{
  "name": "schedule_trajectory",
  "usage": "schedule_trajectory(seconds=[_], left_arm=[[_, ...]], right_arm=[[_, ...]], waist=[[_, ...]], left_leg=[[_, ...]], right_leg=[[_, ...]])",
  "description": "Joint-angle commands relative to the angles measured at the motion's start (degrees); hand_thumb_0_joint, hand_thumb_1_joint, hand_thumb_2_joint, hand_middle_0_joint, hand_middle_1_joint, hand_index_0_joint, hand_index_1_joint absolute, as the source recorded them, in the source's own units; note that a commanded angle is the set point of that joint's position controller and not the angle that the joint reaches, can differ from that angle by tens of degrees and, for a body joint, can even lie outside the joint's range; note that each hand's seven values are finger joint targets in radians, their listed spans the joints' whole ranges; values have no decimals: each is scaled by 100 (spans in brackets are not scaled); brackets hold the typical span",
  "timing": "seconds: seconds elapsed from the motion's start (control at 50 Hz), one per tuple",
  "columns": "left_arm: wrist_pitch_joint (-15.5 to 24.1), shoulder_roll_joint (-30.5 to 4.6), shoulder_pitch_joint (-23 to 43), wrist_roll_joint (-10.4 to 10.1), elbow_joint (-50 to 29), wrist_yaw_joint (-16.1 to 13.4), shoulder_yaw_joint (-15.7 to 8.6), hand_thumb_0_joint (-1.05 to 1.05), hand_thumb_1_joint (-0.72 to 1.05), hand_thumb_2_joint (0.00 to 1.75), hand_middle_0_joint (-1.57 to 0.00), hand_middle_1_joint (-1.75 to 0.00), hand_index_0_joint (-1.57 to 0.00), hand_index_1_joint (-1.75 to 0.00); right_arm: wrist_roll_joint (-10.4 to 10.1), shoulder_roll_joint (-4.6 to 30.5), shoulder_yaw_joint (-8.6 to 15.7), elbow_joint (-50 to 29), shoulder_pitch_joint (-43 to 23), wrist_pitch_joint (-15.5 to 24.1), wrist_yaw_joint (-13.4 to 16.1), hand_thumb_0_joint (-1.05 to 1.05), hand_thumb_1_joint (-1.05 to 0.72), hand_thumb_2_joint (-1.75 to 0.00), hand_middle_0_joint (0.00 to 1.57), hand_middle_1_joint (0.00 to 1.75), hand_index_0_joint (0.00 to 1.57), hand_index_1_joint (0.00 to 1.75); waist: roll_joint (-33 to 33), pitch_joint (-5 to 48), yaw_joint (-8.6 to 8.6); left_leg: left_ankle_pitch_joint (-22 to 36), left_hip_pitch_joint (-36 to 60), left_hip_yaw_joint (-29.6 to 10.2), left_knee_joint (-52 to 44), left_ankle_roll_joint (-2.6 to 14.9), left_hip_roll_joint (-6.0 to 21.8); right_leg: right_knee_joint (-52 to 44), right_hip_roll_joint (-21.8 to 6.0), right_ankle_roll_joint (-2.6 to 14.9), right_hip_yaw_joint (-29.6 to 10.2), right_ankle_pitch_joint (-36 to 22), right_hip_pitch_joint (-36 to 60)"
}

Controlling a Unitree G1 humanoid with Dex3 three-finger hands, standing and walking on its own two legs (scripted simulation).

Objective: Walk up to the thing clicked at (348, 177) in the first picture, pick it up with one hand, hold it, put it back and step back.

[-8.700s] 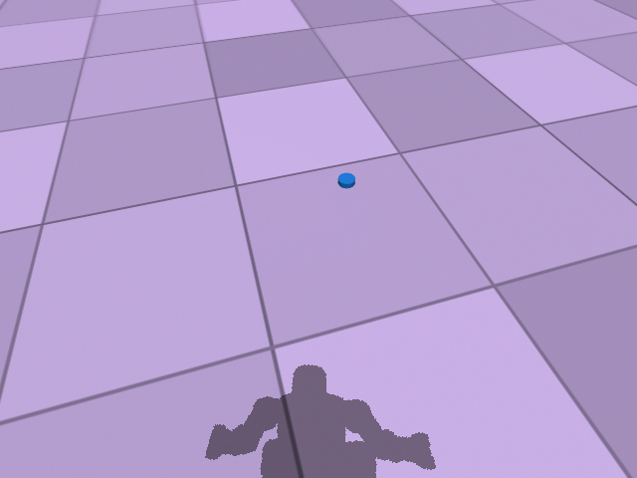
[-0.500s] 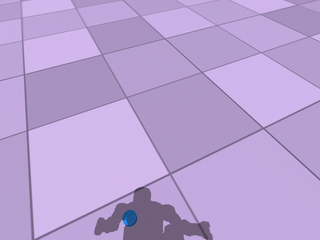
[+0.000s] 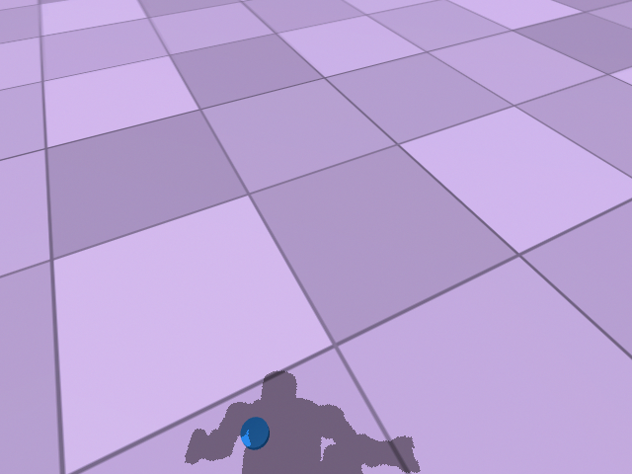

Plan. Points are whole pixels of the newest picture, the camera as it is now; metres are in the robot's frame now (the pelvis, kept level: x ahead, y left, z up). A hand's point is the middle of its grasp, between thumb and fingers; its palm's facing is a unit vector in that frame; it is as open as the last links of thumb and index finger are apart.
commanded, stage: stand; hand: left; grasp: from above
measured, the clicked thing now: (255, 433) +0.35 +0.22 -0.77
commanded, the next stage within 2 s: rise first in 0.20 s
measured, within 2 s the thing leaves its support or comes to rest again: neither
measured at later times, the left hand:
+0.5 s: hand out of the picture +0.13 +0.25 -0.17, palm faces +0.00 -0.94 -0.34, open 8.3 cm
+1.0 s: hand out of the picture +0.11 +0.27 -0.28, palm faces -0.25 -0.81 -0.54, open 14.0 cm
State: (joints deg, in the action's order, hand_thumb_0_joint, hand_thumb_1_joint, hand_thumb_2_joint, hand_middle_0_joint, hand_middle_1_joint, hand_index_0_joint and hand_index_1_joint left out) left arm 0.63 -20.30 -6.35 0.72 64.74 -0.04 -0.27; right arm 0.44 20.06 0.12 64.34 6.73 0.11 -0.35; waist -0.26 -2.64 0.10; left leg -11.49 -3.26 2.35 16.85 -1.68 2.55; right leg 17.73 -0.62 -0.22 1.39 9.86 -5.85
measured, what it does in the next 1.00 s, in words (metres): lowers itself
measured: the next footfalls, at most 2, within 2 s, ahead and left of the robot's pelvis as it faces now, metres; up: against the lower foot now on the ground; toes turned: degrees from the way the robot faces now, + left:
none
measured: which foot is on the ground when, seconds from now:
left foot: down 0.00-1.00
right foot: down 0.00-1.00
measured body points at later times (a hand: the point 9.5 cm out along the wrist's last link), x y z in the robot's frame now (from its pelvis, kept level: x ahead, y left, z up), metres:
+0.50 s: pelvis -0.02 +0.00 -0.02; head +0.04 +0.00 +0.43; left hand +0.13 +0.30 -0.14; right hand +0.08 -0.27 -0.14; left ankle -0.03 +0.14 -0.75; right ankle +0.00 -0.12 -0.75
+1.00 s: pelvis -0.03 +0.02 -0.13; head +0.08 +0.04 +0.31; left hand +0.12 +0.31 -0.24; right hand +0.15 -0.23 -0.23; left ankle -0.03 +0.14 -0.75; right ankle +0.00 -0.12 -0.75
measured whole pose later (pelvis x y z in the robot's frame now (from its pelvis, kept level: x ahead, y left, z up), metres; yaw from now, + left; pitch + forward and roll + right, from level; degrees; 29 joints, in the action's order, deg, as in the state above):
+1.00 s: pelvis -0.03 +0.02 -0.13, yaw +1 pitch +22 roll -2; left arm -3.7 -17.1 -9.8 23.2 33.6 -3.9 -5.9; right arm -0.4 14.0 3.2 33.0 9.3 6.2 -0.3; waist 0.1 8.5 0.7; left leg -34.1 -62.3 -0.5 74.6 0.0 1.6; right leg 72.2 -3.0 -1.5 1.9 31.1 -62.8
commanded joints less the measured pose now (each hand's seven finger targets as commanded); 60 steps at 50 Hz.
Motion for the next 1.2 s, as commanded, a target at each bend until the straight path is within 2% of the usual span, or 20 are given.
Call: schedule_trajectory(seconds=[0.0, 0.28, 0.3, 0.32, 0.34, 0.4, 0.44, 0.48, 0.52, 0.64, 0.74, 0.76, 0.84, 0.9, 0.96, 1.02, 1.06, 1.08, 1.16, 1.18], left_arm=[[131, -1237, 169, -34, -338, -64, -208, 0, 90, 90, -20, -30, -20, -30], [115, -1220, 176, -18, -347, -53, -205, 0, 85, 92, -22, -35, -21, -36], [610, -94, 2186, -309, -2358, -131, -170, 0, 77, 91, -22, -43, -19, -44], [550, -551, 2722, -275, -1937, -157, -329, 0, 69, 92, -23, -51, -19, -52], [342, -1199, 1428, -111, -877, -184, -720, 0, 61, 91, -22, -59, -19, -60], [293, -1294, 1665, 333, -583, 85, -907, 0, 37, 94, -18, -80, -17, -80], [213, -1219, 585, 646, -404, 172, -1079, 0, 21, 94, -15, -93, -16, -92], [144, -1101, 394, 769, -732, 118, -1128, 0, 5, 96, -12, -99, -13, -98], [-50, -887, 383, 870, -1128, 48, -979, 0, -11, 97, -11, -103, -12, -102], [-276, -630, 527, 1245, -1724, -131, -913, 0, -56, 103, -8, -107, -6, -109], [-117, -706, 196, 1626, -2774, -275, -1073, 0, -59, 104, -8, -106, -6, -109], [-141, -544, -35, 1691, -2873, -289, -950, 0, -58, 104, -8, -106, -5, -108], [-228, -613, -435, 1976, -3728, -391, -1008, 0, -57, 104, -8, -105, -5, -108], [-303, -653, -41, 2165, -4128, -478, -918, 0, -59, 105, -8, -105, -5, -108], [-243, -682, 291, 2514, -3758, -553, -830, 0, -56, 104, -7, -104, -5, -107], [-39, -644, 488, 2848, -3815, -668, -603, 0, -54, 102, -7, -105, -6, -106], [107, -848, 616, 3120, -3588, -808, -698, 0, -56, 102, -7, -105, -6, -106], [180, -794, 669, 3248, -3479, -855, -574, 0, -56, 102, -7, -104, -6, -106], [382, -964, 1022, 3727, -3276, -1089, -546, 0, -56, 102, -7, -104, -6, -106], [412, -1126, 1163, 3866, -3267, -1167, -661, 0, -57, 102, -7, -105, -6, -106]], right_arm=[[16, 1187, 215, -306, -173, 131, 78, 0, -90, -90, 20, 30, 20, 30], [27, 1212, 213, -320, -200, 144, 87, 0, -89, -90, 20, 30, 20, 30], [-366, 213, -33, -1891, -106, 422, 196, 0, -93, -91, 20, 30, 20, 30], [-391, 388, -1, -1585, 202, 423, 255, 0, -91, -90, 20, 30, 20, 30], [-400, 619, 142, -1586, 421, 366, 307, 0, -91, -90, 20, 30, 20, 30], [-223, 530, 351, -1987, 570, 384, 294, 0, -91, -90, 20, 30, 20, 30], [-162, 460, 458, -2207, 822, 402, 232, 0, -91, -91, 20, 30, 20, 30], [-150, 429, 500, -2445, 831, 434, 202, 0, -91, -90, 20, 30, 20, 30], [-194, 375, 523, -2728, 744, 412, 189, 0, -89, -90, 20, 30, 20, 30], [-132, 298, 562, -3211, 644, 523, 113, 0, -88, -90, 20, 30, 20, 30], [-83, 218, 586, -3542, 575, 683, 96, 0, -87, -89, 20, 30, 20, 30], [-79, 211, 593, -3582, 585, 706, 89, 0, -86, -89, 20, 30, 20, 30], [-62, 238, 649, -3711, 502, 759, 77, 0, -86, -89, 20, 30, 20, 30], [-84, 255, 655, -3780, 416, 814, 79, 0, -87, -89, 20, 30, 20, 30], [-77, 321, 666, -3735, 266, 918, 60, 0, -85, -89, 20, 30, 20, 30], [-79, 353, 680, -3739, 215, 1031, 30, 0, -84, -89, 20, 30, 20, 30], [-89, 417, 669, -3659, 138, 1079, -3, 0, -86, -89, 20, 30, 20, 30], [-83, 465, 697, -3618, 107, 1093, -29, 0, -86, -89, 20, 30, 20, 30], [-72, 525, 753, -3489, 65, 1095, -123, 0, -87, -89, 20, 30, 20, 30], [-67, 552, 767, -3443, 74, 1086, -136, 0, -87, -90, 20, 30, 20, 30]], waist=[[16, 375, 15], [-50, 389, 0], [-166, -141, 664], [124, 140, 452], [150, 31, 245], [450, 954, 149], [34, 1533, -129], [-156, 1668, -203], [-83, 1591, -100], [69, 1505, 65], [-202, 1974, -4], [-211, 2025, 30], [-410, 2504, -13], [-299, 2571, 202], [-283, 2519, 281], [-287, 3015, 284], [-424, 3231, 216], [-464, 3348, 210], [-563, 3918, 129], [-628, 4066, 92]], left_leg=[[943, -22, -496, -250, 215, 613], [916, -41, -491, -267, 228, 602], [160, -975, 135, 259, 231, -286], [60, -963, 112, 356, 272, -280], [40, -1131, 109, 416, 247, -265], [284, -1604, 70, 1176, 300, -336], [615, -1915, 50, 1572, 231, -417], [753, -2009, -3, 1752, 177, -422], [596, -2125, -35, 1777, 184, -417], [119, -2995, -134, 2786, 165, -290], [-297, -3734, -197, 3534, 143, -253], [-311, -3812, -240, 3628, 128, -225], [-48, -4176, -352, 4200, 112, -190], [-382, -4685, -395, 4635, 150, -183], [-899, -5361, -511, 5105, 139, -186], [-886, -5764, -452, 5702, 146, -236], [-728, -6027, -471, 6062, 130, -249], [-686, -6110, -534, 6199, 108, -242], [-505, -6567, -527, 6862, 108, -282], [-411, -6673, -498, 7035, 114, -289]], right_leg=[[-208, -715, 153, -543, -1083, 62], [-182, -719, 150, -548, -1044, 55], [141, -8, 61, -92, -416, -1154], [144, -11, 16, -25, -171, -814], [206, 37, 63, 36, -11, -833], [896, -51, 43, -7, -334, -941], [1377, -71, 102, -16, -630, -921], [1624, -10, 130, 26, -648, -1133], [1620, 8, 123, 50, -464, -1339], [2581, 60, 119, 120, 169, -2582], [3439, 44, 144, 72, 583, -3429], [3628, 59, 148, 90, 606, -3573], [4304, 26, 165, 109, 495, -4147], [4664, 13, 144, 92, 692, -4699], [5250, -6, 143, 103, 1130, -5541], [5762, -31, 139, 82, 1095, -6006], [6191, -48, 162, 78, 1035, -6423], [6423, -52, 174, 109, 1049, -6699], [7094, -63, 200, 121, 924, -7312], [7238, -57, 208, 112, 851, -7411]])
